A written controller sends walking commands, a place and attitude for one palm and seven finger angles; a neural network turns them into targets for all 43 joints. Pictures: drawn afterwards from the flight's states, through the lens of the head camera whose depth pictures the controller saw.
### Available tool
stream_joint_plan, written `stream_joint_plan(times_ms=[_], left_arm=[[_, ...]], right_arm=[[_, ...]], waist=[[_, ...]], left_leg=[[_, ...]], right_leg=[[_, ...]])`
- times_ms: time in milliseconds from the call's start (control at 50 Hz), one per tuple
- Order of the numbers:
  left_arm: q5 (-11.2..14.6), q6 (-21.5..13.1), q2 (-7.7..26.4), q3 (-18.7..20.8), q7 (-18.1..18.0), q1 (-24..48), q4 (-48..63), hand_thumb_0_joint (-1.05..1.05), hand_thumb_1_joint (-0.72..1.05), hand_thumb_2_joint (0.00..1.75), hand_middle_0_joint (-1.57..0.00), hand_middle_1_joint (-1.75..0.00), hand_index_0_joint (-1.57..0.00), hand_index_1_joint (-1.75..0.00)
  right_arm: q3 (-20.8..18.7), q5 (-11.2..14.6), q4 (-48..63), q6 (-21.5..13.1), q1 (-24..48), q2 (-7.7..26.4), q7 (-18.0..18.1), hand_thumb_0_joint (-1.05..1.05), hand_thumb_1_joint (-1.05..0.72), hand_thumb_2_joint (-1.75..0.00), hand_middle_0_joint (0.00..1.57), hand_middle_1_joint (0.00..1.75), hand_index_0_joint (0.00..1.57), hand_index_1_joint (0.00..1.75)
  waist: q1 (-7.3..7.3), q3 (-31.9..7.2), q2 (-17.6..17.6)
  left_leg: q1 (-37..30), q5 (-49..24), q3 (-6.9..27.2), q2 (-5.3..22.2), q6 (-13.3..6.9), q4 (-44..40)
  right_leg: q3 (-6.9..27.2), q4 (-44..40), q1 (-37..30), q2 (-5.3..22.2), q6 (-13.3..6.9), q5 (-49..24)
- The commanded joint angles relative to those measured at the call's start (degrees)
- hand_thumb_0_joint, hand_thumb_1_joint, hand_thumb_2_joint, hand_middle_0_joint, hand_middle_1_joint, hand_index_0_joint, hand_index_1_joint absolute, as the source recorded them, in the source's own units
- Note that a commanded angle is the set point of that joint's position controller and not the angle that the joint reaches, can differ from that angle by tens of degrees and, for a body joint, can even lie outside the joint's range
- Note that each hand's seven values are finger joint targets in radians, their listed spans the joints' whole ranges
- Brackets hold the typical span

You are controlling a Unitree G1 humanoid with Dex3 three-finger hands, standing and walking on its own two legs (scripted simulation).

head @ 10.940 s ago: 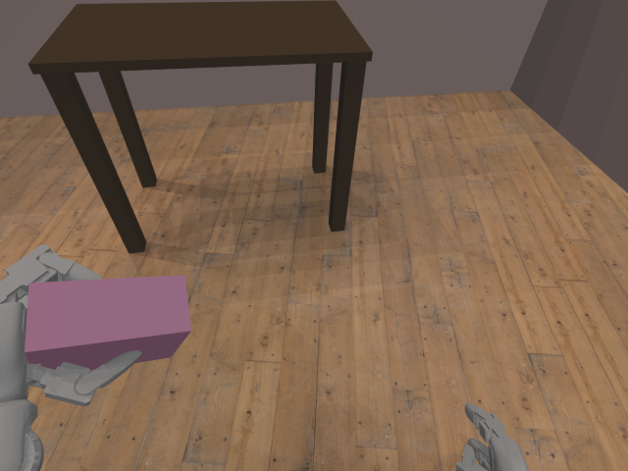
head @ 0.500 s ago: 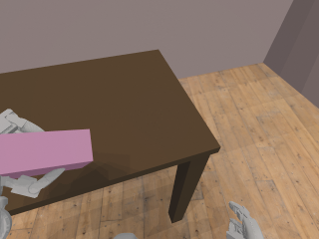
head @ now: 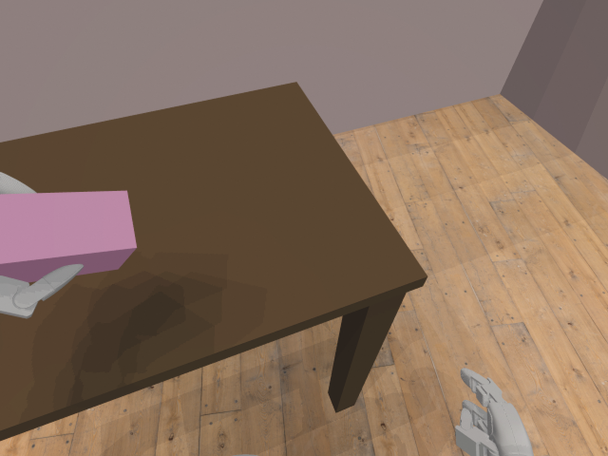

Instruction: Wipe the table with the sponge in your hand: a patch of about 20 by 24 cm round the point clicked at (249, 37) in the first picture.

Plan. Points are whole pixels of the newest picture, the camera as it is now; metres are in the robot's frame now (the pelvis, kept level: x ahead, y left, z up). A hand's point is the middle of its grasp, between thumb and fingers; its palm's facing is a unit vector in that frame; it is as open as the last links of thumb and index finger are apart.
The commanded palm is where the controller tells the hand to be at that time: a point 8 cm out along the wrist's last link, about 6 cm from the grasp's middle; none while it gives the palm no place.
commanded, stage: come to a stop and stand still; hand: left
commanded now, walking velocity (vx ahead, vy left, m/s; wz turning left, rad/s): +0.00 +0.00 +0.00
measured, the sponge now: (76, 237) +0.27 +0.26 +0.18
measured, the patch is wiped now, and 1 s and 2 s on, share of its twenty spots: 0.00 0.00 0.00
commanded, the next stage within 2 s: look again from close up in 0.78 s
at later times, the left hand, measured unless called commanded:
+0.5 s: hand (15, 280) +0.23 +0.31 +0.16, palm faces +0.40 -0.84 -0.36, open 9.7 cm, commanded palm +0.17 +0.34 +0.18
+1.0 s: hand (5, 283) +0.23 +0.32 +0.16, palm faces +0.39 -0.84 -0.37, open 9.7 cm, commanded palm +0.17 +0.35 +0.18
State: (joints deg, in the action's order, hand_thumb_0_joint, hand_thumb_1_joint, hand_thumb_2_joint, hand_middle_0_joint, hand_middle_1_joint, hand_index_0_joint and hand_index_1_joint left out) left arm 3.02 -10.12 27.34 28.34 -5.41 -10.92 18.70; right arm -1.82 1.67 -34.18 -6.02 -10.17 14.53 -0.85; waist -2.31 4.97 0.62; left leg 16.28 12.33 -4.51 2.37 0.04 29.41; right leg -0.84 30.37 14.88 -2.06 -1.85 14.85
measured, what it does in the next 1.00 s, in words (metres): shifts its weight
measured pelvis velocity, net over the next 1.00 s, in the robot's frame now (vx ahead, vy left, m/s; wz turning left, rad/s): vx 0.01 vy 0.07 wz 0.02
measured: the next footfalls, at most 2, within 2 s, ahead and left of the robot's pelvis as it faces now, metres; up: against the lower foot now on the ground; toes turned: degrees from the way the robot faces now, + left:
none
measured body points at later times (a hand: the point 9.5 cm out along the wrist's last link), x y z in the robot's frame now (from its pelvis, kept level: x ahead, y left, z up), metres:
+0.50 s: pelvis +0.01 +0.06 +0.00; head +0.03 +0.08 +0.45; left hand +0.21 +0.35 +0.18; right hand +0.20 -0.15 -0.06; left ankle +0.03 +0.12 -0.73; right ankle +0.01 -0.09 -0.73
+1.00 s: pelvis +0.01 +0.07 +0.00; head +0.03 +0.09 +0.45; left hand +0.20 +0.36 +0.18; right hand +0.20 -0.16 -0.07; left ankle +0.03 +0.12 -0.73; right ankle +0.01 -0.09 -0.73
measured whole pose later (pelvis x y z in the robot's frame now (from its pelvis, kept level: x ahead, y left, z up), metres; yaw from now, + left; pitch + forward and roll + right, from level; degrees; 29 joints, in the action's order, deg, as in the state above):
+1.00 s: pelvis +0.01 +0.07 +0.00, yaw +1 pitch -1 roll -2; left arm 1.3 -10.2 21.3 19.7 -6.3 -23.8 26.4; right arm 0.8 0.8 -33.2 -5.7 -11.6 11.0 1.4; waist -1.2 3.1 -1.5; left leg 13.5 13.1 -5.2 -1.5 -4.8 27.3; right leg -0.3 22.9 9.3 1.6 2.5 12.6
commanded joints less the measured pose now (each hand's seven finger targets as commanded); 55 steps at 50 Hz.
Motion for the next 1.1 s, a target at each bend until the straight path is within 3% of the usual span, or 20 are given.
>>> stream_joint_plan(times_ms=[0, 20, 40, 60, 140, 160, 180, 360, 440, 460, 540, 560, 640, 660, 820, 940, 960, 1040, 1060, 1080], left_arm=[[0.1, -2.7, 3.9, -2.7, 0.4, -13.3, 16.9, 0.0, 0.1, 1.3, -1.2, -1.6, -1.2, -1.6], [0.2, -2.9, 6.1, -0.3, -0.2, -13.0, 17.7, 0.0, 0.1, 1.3, -1.2, -1.6, -1.2, -1.6], [0.0, -3.2, 10.8, 4.2, -1.3, -12.9, 19.0, 0.0, 0.1, 1.3, -1.2, -1.6, -1.2, -1.6], [0.4, -3.5, 8.2, 3.0, -1.3, -12.1, 19.4, 0.0, 0.1, 1.3, -1.2, -1.6, -1.2, -1.6], [0.1, -5.1, 10.8, 4.5, -2.2, -6.0, 24.1, 0.0, 0.1, 1.3, -1.2, -1.6, -1.2, -1.6], [0.2, -5.2, 7.4, 1.9, -2.0, -5.2, 23.0, 0.0, 0.1, 1.3, -1.2, -1.6, -1.2, -1.6], [-0.1, -5.3, 8.0, 2.4, -2.0, -4.5, 22.2, 0.0, 0.1, 1.3, -1.2, -1.6, -1.2, -1.6], [-1.6, -4.7, 0.3, -5.1, -0.9, -7.5, 16.7, 0.0, 0.1, 1.3, -1.2, -1.6, -1.2, -1.6], [-2.0, -4.4, 3.8, -1.8, -1.3, -6.3, 17.5, 0.0, 0.1, 1.3, -1.2, -1.6, -1.2, -1.6], [-1.7, -4.5, 1.9, -3.4, -1.1, -5.7, 17.8, 0.0, 0.1, 1.3, -1.2, -1.6, -1.2, -1.6], [-1.8, -4.7, 5.2, -0.5, -1.5, -4.8, 22.2, 0.0, 0.1, 1.3, -1.2, -1.6, -1.2, -1.6], [-1.4, -4.8, 3.3, -2.1, -1.3, -5.7, 22.0, 0.0, 0.1, 1.3, -1.2, -1.6, -1.2, -1.6], [-1.6, -4.4, 4.2, -1.5, -1.5, -6.6, 22.6, 0.0, 0.1, 1.3, -1.2, -1.6, -1.2, -1.6], [-1.4, -4.5, 2.1, -3.4, -1.2, -7.3, 21.5, 0.0, 0.1, 1.3, -1.2, -1.6, -1.2, -1.6], [-1.0, -4.0, 2.9, -2.9, -1.5, -8.4, 20.3, 0.0, 0.1, 1.3, -1.2, -1.6, -1.2, -1.6], [-1.3, -4.2, 4.8, -1.3, -2.2, -7.9, 21.0, 0.0, 0.1, 1.3, -1.2, -1.6, -1.2, -1.6], [-1.0, -4.5, 2.6, -3.2, -1.9, -8.4, 20.0, 0.0, 0.1, 1.3, -1.2, -1.6, -1.2, -1.6], [-1.2, -4.4, 4.7, -1.1, -2.3, -8.9, 19.7, 0.0, 0.1, 1.3, -1.2, -1.6, -1.2, -1.6], [-1.0, -4.6, 2.0, -3.6, -1.9, -8.8, 19.1, 0.0, 0.1, 1.3, -1.2, -1.6, -1.2, -1.6], [-1.1, -4.6, 3.2, -3.0, -1.9, -8.1, 19.8, 0.0, 0.1, 1.3, -1.2, -1.6, -1.2, -1.6]], right_arm=[[-1.7, 0.5, 11.4, -2.4, 3.4, 4.5, -0.4, 0.0, -0.9, -0.9, 0.2, 0.3, 0.2, 0.3], [-1.5, 0.1, 11.4, -2.3, 3.7, 4.5, 0.5, 0.0, -0.9, -0.9, 0.2, 0.3, 0.2, 0.3], [-1.2, -0.1, 10.6, -2.0, 4.3, 4.4, 1.1, 0.0, -0.9, -0.9, 0.2, 0.3, 0.2, 0.3], [-1.1, -0.4, 11.2, -1.9, 4.0, 3.8, 2.0, 0.0, -0.9, -0.9, 0.2, 0.3, 0.2, 0.3], [-0.6, -1.0, 10.5, -2.8, 4.9, 4.3, 3.7, 0.0, -0.9, -0.9, 0.2, 0.3, 0.2, 0.3], [-0.6, -1.0, 10.6, -3.0, 4.2, 4.0, 3.9, 0.0, -0.9, -0.9, 0.2, 0.3, 0.2, 0.3], [-0.6, -1.0, 10.6, -3.4, 4.0, 4.3, 3.8, 0.0, -0.9, -0.9, 0.2, 0.3, 0.2, 0.3], [-0.1, -1.1, 9.2, -5.2, 2.8, 4.1, 2.3, 0.0, -0.9, -0.9, 0.2, 0.3, 0.2, 0.3], [0.2, -1.1, 9.3, -4.6, 3.7, 3.9, 2.2, 0.0, -0.9, -0.9, 0.2, 0.3, 0.2, 0.3], [0.3, -1.2, 9.5, -4.2, 3.0, 3.6, 2.3, 0.0, -0.9, -0.9, 0.2, 0.3, 0.2, 0.3], [0.2, -1.2, 9.7, -4.3, 4.0, 3.6, 2.3, 0.0, -0.9, -0.9, 0.2, 0.3, 0.2, 0.3], [0.3, -1.3, 9.8, -4.1, 3.2, 3.2, 2.3, 0.0, -0.9, -0.9, 0.2, 0.3, 0.2, 0.3], [0.0, -1.2, 9.5, -4.4, 3.6, 3.6, 2.0, 0.0, -0.9, -0.9, 0.2, 0.3, 0.2, 0.3], [0.1, -1.4, 9.5, -4.0, 2.8, 3.4, 1.9, 0.0, -0.9, -0.9, 0.2, 0.3, 0.2, 0.3], [-0.5, -0.8, 9.9, -2.9, 3.0, 4.0, 2.4, 0.0, -0.9, -0.9, 0.2, 0.3, 0.2, 0.3], [-0.4, -0.6, 9.8, -3.0, 4.2, 4.1, 3.1, 0.0, -0.9, -0.9, 0.2, 0.3, 0.2, 0.3], [-0.1, -0.9, 9.8, -2.8, 3.8, 3.8, 3.1, 0.0, -0.9, -0.9, 0.2, 0.3, 0.2, 0.3], [-0.5, -0.6, 9.5, -3.2, 3.8, 4.2, 3.4, 0.0, -0.9, -0.9, 0.2, 0.3, 0.2, 0.3], [-0.3, -0.8, 9.5, -3.0, 3.3, 3.9, 3.3, 0.0, -0.9, -0.9, 0.2, 0.3, 0.2, 0.3], [-0.6, -0.6, 9.7, -3.2, 3.3, 4.1, 3.4, 0.0, -0.9, -0.9, 0.2, 0.3, 0.2, 0.3]], waist=[[-0.46, -11.6, -10.5], [-0.22, -10.2, -12.7], [-0.19, -10.3, -10.6], [0.65, -10.2, -9.2], [1.34, -8.3, 6.0], [1.55, -7.9, 7.2], [1.17, -8.4, 7.6], [0.97, -9.5, 3.1], [1.03, -9.5, 2.4], [1.18, -9.6, 2.1], [1.08, -12.9, 5.3], [1.06, -13.5, 5.7], [1.06, -13.3, 7.4], [1.15, -13.1, 7.2], [1.28, -12.1, 3.5], [1.16, -11.4, 3.6], [1.17, -11.2, 3.5], [1.15, -11.1, 3.3], [1.31, -10.7, 3.5], [1.36, -10.4, 3.8]], left_leg=[[-4.2, -4.8, 3.1, 1.6, -2.3, -0.7], [-3.9, -0.9, 2.8, 0.3, -1.9, 0.1], [-5.5, 0.4, 2.6, -0.2, -1.7, -0.3], [-5.4, 1.3, 3.1, -0.5, -1.8, -0.7], [-6.5, 4.0, 5.1, 1.5, -2.4, -5.3], [-4.5, 5.4, 6.1, 2.0, -2.8, -6.8], [-3.6, 6.1, 6.4, 2.3, -2.9, -7.6], [-5.0, 3.9, 9.1, 4.5, -3.2, -10.9], [-4.0, 2.0, 8.7, 4.6, -2.9, -11.2], [-3.6, 0.6, 9.3, 4.6, -2.8, -11.0], [-7.6, -10.3, 7.8, 4.1, -2.2, -8.3], [-8.3, -13.5, 8.1, 4.3, -2.1, -7.6], [-11.5, -21.7, 8.3, 5.1, -0.5, -7.2], [-11.7, -21.4, 8.4, 5.8, -0.7, -7.1], [-7.8, -12.1, 8.2, 4.7, -0.4, -8.1], [-6.4, -5.9, 8.4, 4.1, -0.9, -9.9], [-5.6, -4.0, 8.4, 4.3, -1.3, -10.1], [-5.8, -3.7, 8.3, 3.8, -1.4, -10.0], [-5.4, -3.0, 8.3, 3.8, -1.6, -10.1], [-5.3, -2.4, 8.5, 3.9, -1.6, -10.2]], right_leg=[[7.0, -9.5, -4.2, 7.2, 3.6, -11.4], [8.7, -12.4, -1.8, 8.4, 2.4, -5.9], [9.3, -13.4, 0.5, 8.8, 1.0, -1.5], [8.9, -13.5, 0.9, 9.5, -0.4, 1.5], [8.3, -12.0, 2.2, 6.3, -0.5, 4.1], [6.6, -10.6, -0.3, 5.5, -0.3, 2.9], [6.1, -10.1, -2.1, 4.7, -0.1, 1.4], [2.1, -8.0, -3.6, 3.4, 0.9, -4.1], [2.0, -7.3, -5.0, 3.3, 1.1, -6.3], [1.3, -7.2, -5.7, 3.5, 1.0, -6.9], [1.4, -5.9, -7.0, 3.8, 0.9, -11.9], [0.7, -6.0, -7.0, 4.0, 0.8, -12.3], [0.1, -4.4, -4.8, 3.5, 1.0, -9.6], [-0.2, -5.0, -4.1, 3.8, 0.9, -7.5], [1.4, -8.1, -7.6, 5.3, 0.6, -11.5], [2.1, -8.3, -7.8, 5.2, 0.6, -9.8], [1.7, -8.9, -7.9, 5.4, 0.6, -9.1], [2.7, -9.4, -8.0, 5.6, 0.5, -9.5], [2.4, -9.6, -7.8, 5.7, 0.4, -9.0], [2.9, -9.6, -7.8, 5.8, 0.4, -8.8]])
